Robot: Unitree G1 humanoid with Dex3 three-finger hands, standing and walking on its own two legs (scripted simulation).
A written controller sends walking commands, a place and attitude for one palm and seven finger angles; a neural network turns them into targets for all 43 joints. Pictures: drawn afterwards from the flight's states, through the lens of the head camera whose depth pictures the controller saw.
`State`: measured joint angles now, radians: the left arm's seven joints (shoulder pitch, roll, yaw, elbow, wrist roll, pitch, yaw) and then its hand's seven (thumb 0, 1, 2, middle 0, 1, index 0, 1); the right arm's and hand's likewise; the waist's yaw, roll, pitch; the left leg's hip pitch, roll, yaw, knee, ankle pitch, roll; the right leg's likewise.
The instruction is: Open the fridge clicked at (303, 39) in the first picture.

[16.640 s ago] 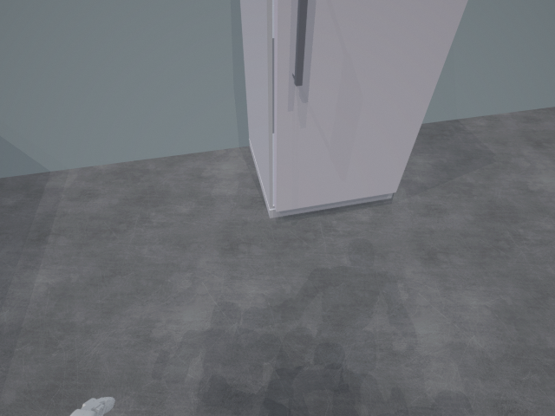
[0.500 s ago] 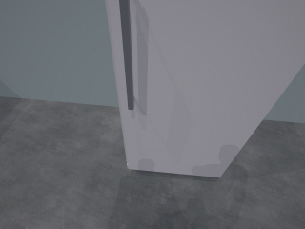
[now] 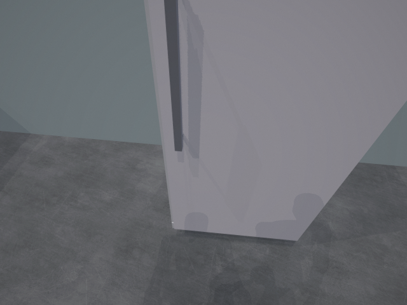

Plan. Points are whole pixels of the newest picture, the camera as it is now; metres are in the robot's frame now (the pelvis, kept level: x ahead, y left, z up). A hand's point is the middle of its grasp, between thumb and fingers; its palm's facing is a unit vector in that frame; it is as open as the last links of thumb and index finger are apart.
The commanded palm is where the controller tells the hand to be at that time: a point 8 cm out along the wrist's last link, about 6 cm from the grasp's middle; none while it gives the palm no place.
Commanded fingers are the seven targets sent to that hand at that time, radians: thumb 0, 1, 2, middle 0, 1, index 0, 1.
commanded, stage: look again from close up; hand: left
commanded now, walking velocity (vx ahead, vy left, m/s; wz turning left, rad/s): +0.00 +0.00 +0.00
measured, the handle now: (177, 81) +0.55 +0.10 +0.17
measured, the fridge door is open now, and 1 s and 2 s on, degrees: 0 0 0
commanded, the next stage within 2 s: shuffle to correct the standing spot in 0.66 s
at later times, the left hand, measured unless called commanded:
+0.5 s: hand out of the picture -0.01 +0.16 -0.18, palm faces +0.02 -0.98 -0.18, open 7.3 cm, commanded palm none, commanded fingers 0.00 0.90 0.90 -0.20 -0.30 -0.20 -0.30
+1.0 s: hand out of the picture +0.02 +0.14 -0.18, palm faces -0.01 -0.98 -0.18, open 7.3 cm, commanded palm none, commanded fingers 0.00 0.90 0.90 -0.20 -0.30 -0.20 -0.30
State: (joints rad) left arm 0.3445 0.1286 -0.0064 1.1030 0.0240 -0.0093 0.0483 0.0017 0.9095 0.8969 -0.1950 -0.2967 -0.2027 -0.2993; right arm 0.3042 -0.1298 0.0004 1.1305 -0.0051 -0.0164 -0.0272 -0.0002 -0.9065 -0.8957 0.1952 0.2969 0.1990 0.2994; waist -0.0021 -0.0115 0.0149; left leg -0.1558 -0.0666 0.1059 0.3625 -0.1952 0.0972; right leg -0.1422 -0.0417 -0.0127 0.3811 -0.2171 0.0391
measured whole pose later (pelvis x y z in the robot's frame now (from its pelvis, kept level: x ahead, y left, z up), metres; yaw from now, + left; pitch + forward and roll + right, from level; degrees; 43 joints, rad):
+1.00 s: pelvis +0.04 -0.03 +0.00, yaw -1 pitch +0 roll +1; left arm 0.33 0.15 0.00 1.12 0.03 0.01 0.02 0.00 0.91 0.90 -0.19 -0.30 -0.20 -0.30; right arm 0.29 -0.15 -0.01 1.14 -0.01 -0.01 -0.03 0.00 -0.90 -0.90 0.20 0.30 0.20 0.30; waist 0.00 -0.03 -0.01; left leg -0.12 -0.06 0.12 0.37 -0.26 0.07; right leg -0.16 -0.04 -0.02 0.49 -0.33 0.00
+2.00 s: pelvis +0.11 -0.06 -0.02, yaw -2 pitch +0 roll +0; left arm 0.26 0.21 0.03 0.92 0.03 0.03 0.02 0.00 0.91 0.90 -0.20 -0.30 -0.20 -0.30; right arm 0.23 -0.20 -0.06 0.92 -0.03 0.04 0.00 0.00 -0.91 -0.90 0.20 0.30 0.20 0.30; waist -0.04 0.04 -0.05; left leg -0.45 0.00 0.15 0.58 -0.14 0.08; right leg -0.22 -0.02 -0.03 0.63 -0.44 -0.04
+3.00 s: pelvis +0.09 -0.07 +0.00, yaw -1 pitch -1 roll +1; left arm 0.33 0.11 -0.01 1.13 0.01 -0.02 0.03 0.00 0.91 0.90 -0.20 -0.30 -0.20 -0.30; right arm 0.32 -0.13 0.01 1.12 -0.01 -0.02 -0.03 0.00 -0.91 -0.90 0.19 0.30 0.20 0.30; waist 0.00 0.02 0.02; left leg -0.21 -0.01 0.03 0.44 -0.21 0.01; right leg -0.16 -0.01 -0.05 0.46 -0.28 -0.02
